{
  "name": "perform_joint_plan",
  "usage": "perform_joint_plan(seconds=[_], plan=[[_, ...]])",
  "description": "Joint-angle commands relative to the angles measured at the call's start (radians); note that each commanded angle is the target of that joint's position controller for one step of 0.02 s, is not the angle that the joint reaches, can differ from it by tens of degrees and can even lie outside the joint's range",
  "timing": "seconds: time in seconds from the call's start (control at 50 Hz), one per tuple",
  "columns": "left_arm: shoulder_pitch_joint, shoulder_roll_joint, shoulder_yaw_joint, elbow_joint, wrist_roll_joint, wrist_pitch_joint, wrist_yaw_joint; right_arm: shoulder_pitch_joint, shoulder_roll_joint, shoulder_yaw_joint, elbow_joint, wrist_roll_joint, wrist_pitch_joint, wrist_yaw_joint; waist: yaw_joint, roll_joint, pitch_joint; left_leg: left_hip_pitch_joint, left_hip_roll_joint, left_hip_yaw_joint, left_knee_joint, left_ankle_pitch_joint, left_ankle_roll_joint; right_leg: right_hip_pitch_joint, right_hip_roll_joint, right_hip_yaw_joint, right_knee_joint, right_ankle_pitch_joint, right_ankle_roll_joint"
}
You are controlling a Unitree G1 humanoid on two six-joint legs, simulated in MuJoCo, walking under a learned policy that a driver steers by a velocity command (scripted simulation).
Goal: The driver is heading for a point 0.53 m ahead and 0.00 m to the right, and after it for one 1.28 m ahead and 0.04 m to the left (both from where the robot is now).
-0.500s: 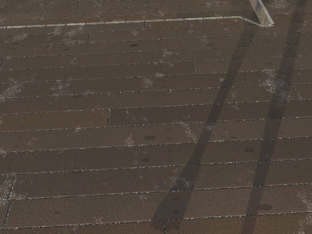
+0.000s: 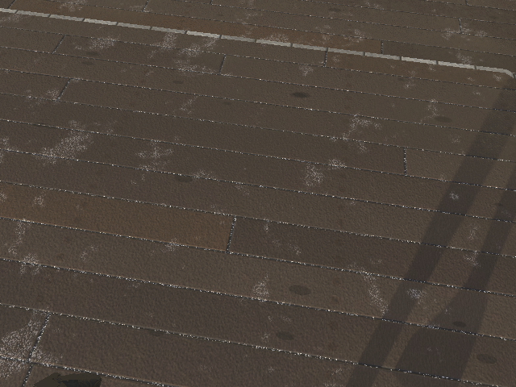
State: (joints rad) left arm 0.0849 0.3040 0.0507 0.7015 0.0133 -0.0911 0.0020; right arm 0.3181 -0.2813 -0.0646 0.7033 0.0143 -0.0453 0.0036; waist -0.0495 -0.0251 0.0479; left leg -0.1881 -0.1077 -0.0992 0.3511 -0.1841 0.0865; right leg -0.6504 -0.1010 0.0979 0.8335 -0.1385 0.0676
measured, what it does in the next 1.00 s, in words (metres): walks ahead: right foot, then left foot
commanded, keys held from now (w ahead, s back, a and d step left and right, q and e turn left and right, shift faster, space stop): w+q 0.28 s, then w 0.54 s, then w+e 0.18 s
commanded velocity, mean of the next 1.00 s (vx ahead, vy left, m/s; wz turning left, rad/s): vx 0.50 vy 0.00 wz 0.26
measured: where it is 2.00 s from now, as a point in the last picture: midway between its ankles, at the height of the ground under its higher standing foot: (223, 185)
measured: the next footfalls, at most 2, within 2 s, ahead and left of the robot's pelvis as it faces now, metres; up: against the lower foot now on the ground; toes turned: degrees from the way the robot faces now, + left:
right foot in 0.18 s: +0.29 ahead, -0.15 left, +0.00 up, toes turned +11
left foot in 0.70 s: +0.50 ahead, +0.17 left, +0.00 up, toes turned +18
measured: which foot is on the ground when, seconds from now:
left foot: down 0.00-0.20, up 0.22-0.68, down 0.70-1.00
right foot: up 0.00-0.16, down 0.18-0.72, up 0.74-1.00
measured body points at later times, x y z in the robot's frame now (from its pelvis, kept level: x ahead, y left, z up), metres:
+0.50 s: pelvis +0.27 -0.05 +0.00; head +0.29 -0.05 +0.45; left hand +0.22 +0.23 -0.12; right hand +0.51 -0.25 -0.09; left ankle +0.33 +0.14 -0.69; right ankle +0.25 -0.16 -0.75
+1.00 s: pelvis +0.51 +0.08 +0.00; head +0.52 +0.10 +0.45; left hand +0.59 +0.38 -0.11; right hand +0.63 -0.17 -0.11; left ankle +0.46 +0.16 -0.75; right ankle +0.69 -0.06 -0.67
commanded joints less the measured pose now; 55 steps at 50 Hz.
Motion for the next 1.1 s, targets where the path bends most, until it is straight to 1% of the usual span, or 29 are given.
perform_joint_plan(seconds=[0.02, 0.06, 0.12, 0.16, 0.18, 0.2, 0.22, 0.24, 0.26, 0.28, 0.3, 0.34, 0.42, 0.54, 0.62, 0.66, 0.68, 0.7, 0.72, 0.74, 0.76, 0.78, 0.8, 0.82, 0.86, 0.9, 0.96, 1.04, 1.1], plan=[[-0.075, 0.040, 0.003, -0.068, -0.008, -0.010, -0.007, -0.014, -0.181, -0.050, -0.064, 0.006, -0.008, -0.018, -0.007, 0.106, -0.054, -0.090, 0.183, -0.146, -0.103, 0.150, 0.140, 0.147, 0.075, -0.055, -0.203, 0.190, 0.017], [-0.113, 0.060, 0.008, -0.081, -0.019, -0.018, -0.015, 0.017, -0.185, -0.052, -0.050, 0.010, -0.003, -0.019, -0.021, 0.118, -0.051, -0.068, 0.205, -0.196, -0.080, 0.087, 0.130, 0.175, 0.091, -0.038, -0.265, 0.214, 0.010], [-0.099, 0.104, 0.026, -0.084, -0.024, -0.031, -0.025, 0.023, -0.171, -0.051, -0.044, 0.012, 0.002, -0.023, 0.001, 0.142, -0.053, 0.008, 0.243, -0.293, 0.004, 0.029, 0.107, 0.210, 0.090, -0.001, -0.326, 0.137, -0.023], [-0.002, 0.124, 0.042, -0.060, -0.024, -0.040, -0.023, -0.001, -0.153, -0.048, -0.051, 0.008, 0.008, -0.023, 0.059, 0.162, -0.071, 0.009, 0.229, -0.318, 0.088, 0.048, 0.079, 0.330, 0.093, -0.022, -0.368, 0.079, -0.063], [0.093, 0.151, 0.057, -0.041, -0.014, -0.045, -0.016, 0.002, -0.111, -0.033, -0.058, 0.004, 0.006, -0.021, 0.105, 0.140, -0.137, -0.027, 0.177, -0.279, 0.221, 0.061, 0.046, 0.491, 0.052, 0.000, -0.382, 0.059, -0.099], [0.231, 0.203, 0.069, -0.030, -0.001, -0.045, -0.008, 0.036, -0.042, -0.009, -0.071, -0.014, 0.005, -0.018, 0.144, -0.009, -0.276, -0.147, 0.099, -0.178, 0.516, -0.135, 0.006, 0.736, -0.128, 0.184, -0.386, -0.025, -0.155], [0.288, 0.267, 0.084, 0.006, 0.007, -0.032, -0.017, 0.143, -0.027, 0.000, -0.111, 0.026, -0.002, -0.018, 0.080, -0.368, -0.341, -0.493, 0.005, -0.074, 0.812, -0.431, -0.041, 0.953, -0.316, 0.681, -0.524, -0.346, -0.307], [0.239, 0.167, 0.063, -0.019, -0.013, -0.029, -0.023, 0.132, -0.135, -0.020, -0.076, 0.033, -0.001, -0.023, 0.099, -0.211, -0.242, -0.594, 0.081, -0.103, 0.932, -0.372, -0.058, 0.888, -0.306, 0.698, -0.571, -0.525, -0.289], [0.206, 0.116, 0.048, -0.027, -0.016, -0.022, -0.017, 0.034, -0.173, -0.033, -0.085, 0.023, 0.005, -0.021, 0.119, -0.122, -0.143, -0.611, 0.112, -0.075, 0.959, -0.281, -0.064, 0.792, -0.267, 0.525, -0.565, -0.451, -0.250], [0.165, 0.098, 0.040, -0.029, -0.007, -0.017, -0.016, -0.007, -0.162, -0.033, -0.089, 0.012, 0.010, -0.022, 0.104, -0.051, -0.091, -0.574, 0.145, -0.053, 0.937, -0.211, -0.071, 0.689, -0.223, 0.392, -0.573, -0.296, -0.231], [0.148, 0.074, 0.032, -0.017, -0.003, -0.015, -0.016, -0.041, -0.145, -0.034, -0.097, -0.001, 0.010, -0.020, 0.096, -0.038, -0.053, -0.553, 0.168, -0.055, 0.885, -0.164, -0.072, 0.619, -0.179, 0.303, -0.589, -0.187, -0.228], [0.148, 0.062, 0.027, 0.005, 0.000, -0.022, -0.015, -0.026, -0.102, -0.027, -0.098, 0.011, 0.012, -0.010, 0.072, -0.091, -0.043, -0.483, 0.192, -0.039, 0.828, -0.127, -0.075, 0.547, -0.137, 0.194, -0.629, -0.079, -0.236], [0.182, 0.101, 0.039, 0.049, -0.014, -0.030, -0.016, -0.097, -0.057, -0.010, -0.119, 0.000, 0.011, -0.006, 0.074, -0.047, -0.024, -0.527, 0.195, -0.021, 0.652, -0.058, -0.089, 0.562, -0.149, 0.092, -0.679, 0.080, -0.283], [0.242, 0.144, 0.042, 0.104, -0.033, -0.007, -0.012, -0.271, -0.026, 0.015, -0.152, 0.001, -0.018, 0.023, 0.130, -0.039, 0.002, -0.440, 0.188, 0.082, 0.317, 0.169, -0.090, 0.584, -0.116, -0.051, -0.686, 0.182, -0.257], [0.295, 0.167, 0.045, 0.148, -0.045, 0.016, -0.011, -0.341, -0.050, 0.009, -0.183, 0.009, -0.024, 0.037, 0.129, -0.061, 0.022, -0.409, 0.163, 0.099, 0.214, 0.109, -0.051, 0.676, -0.167, -0.048, -0.648, 0.254, -0.238], [0.279, 0.186, 0.050, 0.156, -0.049, 0.027, -0.006, -0.277, -0.083, -0.007, -0.169, 0.002, -0.026, 0.039, 0.070, -0.074, -0.021, -0.278, 0.125, 0.128, 0.164, 0.071, -0.015, 0.701, -0.166, -0.074, -0.548, 0.474, -0.214], [0.265, 0.184, 0.047, 0.158, -0.051, 0.032, -0.002, -0.157, -0.113, -0.027, -0.131, -0.004, -0.024, 0.034, -0.001, -0.062, -0.095, -0.098, 0.096, 0.153, 0.123, 0.106, 0.013, 0.671, -0.132, -0.117, -0.408, 0.609, -0.191], [0.265, 0.156, 0.034, 0.150, -0.040, 0.031, 0.002, -0.002, -0.164, -0.052, -0.084, -0.007, -0.020, 0.023, -0.069, -0.039, -0.198, 0.154, 0.126, 0.117, 0.143, 0.127, 0.044, 0.548, -0.086, -0.155, -0.209, 0.552, -0.156], [0.324, 0.060, -0.001, 0.108, -0.014, 0.017, -0.003, 0.132, -0.269, -0.074, -0.070, -0.030, -0.013, 0.009, -0.075, 0.167, -0.361, 0.547, 0.398, -0.274, 0.157, 0.085, 0.173, 0.184, 0.027, -0.188, 0.183, 0.140, -0.092], [0.341, 0.043, -0.012, 0.119, -0.019, -0.004, -0.008, 0.144, -0.243, -0.064, -0.060, -0.011, -0.011, 0.012, -0.061, 0.277, -0.458, 0.614, 0.510, -0.622, -0.008, -0.053, 0.263, -0.007, 0.128, -0.060, 0.398, -0.430, -0.074], [0.269, 0.137, 0.016, 0.102, -0.048, -0.016, -0.016, 0.086, -0.181, -0.041, -0.062, -0.007, -0.014, 0.016, -0.063, 0.195, -0.314, 0.506, 0.476, -0.524, -0.039, -0.129, 0.219, -0.110, 0.064, -0.007, 0.471, -0.404, -0.088], [0.197, 0.138, 0.017, 0.080, -0.060, -0.022, -0.018, 0.024, -0.148, -0.030, -0.065, -0.007, -0.018, 0.017, -0.041, 0.158, -0.197, 0.368, 0.431, -0.381, -0.057, -0.095, 0.186, -0.125, 0.019, -0.033, 0.445, -0.317, -0.099], [0.171, 0.124, 0.016, 0.080, -0.046, -0.020, -0.014, -0.031, -0.121, -0.020, -0.062, -0.010, -0.022, 0.021, -0.008, 0.103, -0.119, 0.234, 0.385, -0.283, -0.091, -0.018, 0.167, -0.093, -0.013, -0.046, 0.381, -0.241, -0.094], [0.180, 0.118, 0.021, 0.086, -0.031, -0.010, -0.012, -0.072, -0.095, -0.013, -0.064, -0.016, -0.029, 0.024, 0.027, 0.111, -0.087, 0.140, 0.350, -0.218, -0.125, 0.051, 0.152, -0.035, -0.040, -0.037, 0.324, -0.185, -0.087], [0.231, 0.076, 0.014, 0.112, -0.034, 0.015, -0.013, -0.102, -0.088, -0.016, -0.053, -0.020, -0.045, 0.024, 0.066, 0.120, -0.078, 0.047, 0.336, -0.136, -0.184, 0.121, 0.154, 0.046, -0.051, -0.035, 0.296, -0.125, -0.069], [0.207, 0.060, 0.013, 0.105, -0.036, 0.035, -0.008, -0.094, -0.104, -0.022, -0.026, -0.024, -0.062, 0.021, 0.073, 0.102, -0.048, 0.016, 0.338, -0.060, -0.220, 0.180, 0.156, 0.018, -0.050, -0.020, 0.248, -0.060, -0.053], [0.127, 0.053, 0.014, 0.081, -0.034, 0.037, -0.010, -0.062, -0.116, -0.027, 0.010, -0.033, -0.068, 0.008, 0.049, 0.080, -0.014, 0.042, 0.327, 0.041, -0.238, 0.217, 0.131, -0.040, -0.027, 0.016, 0.099, 0.101, -0.045], [0.010, 0.029, 0.003, 0.044, -0.031, 0.027, -0.030, -0.040, -0.140, -0.030, 0.042, -0.025, -0.066, -0.005, 0.005, 0.069, 0.020, 0.071, 0.319, 0.150, -0.261, 0.223, 0.093, -0.002, 0.003, -0.041, -0.115, 0.271, -0.060], [-0.068, 0.021, -0.004, 0.001, -0.031, 0.026, -0.047, 0.010, -0.151, -0.035, 0.079, -0.015, -0.051, -0.010, -0.027, 0.054, 0.045, 0.186, 0.353, 0.185, -0.233, 0.256, 0.082, -0.042, 0.011, -0.062, -0.200, 0.250, -0.083]])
